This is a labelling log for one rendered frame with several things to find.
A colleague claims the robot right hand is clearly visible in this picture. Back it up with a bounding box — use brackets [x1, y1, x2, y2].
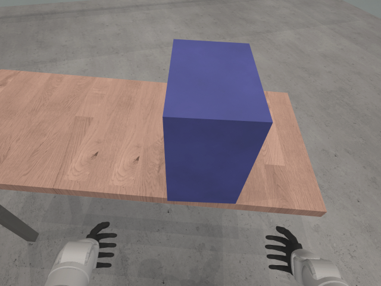
[265, 226, 302, 275]

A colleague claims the left robot forearm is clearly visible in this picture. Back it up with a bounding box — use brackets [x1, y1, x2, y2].
[44, 238, 99, 286]

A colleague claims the table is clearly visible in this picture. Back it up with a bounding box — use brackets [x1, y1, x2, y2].
[0, 69, 327, 242]

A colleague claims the right robot forearm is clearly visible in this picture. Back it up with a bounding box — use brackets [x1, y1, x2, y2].
[291, 249, 349, 286]

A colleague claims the carton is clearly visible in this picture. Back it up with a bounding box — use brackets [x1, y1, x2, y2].
[163, 39, 273, 204]

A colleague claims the robot left hand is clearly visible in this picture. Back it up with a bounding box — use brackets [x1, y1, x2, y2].
[86, 222, 117, 268]

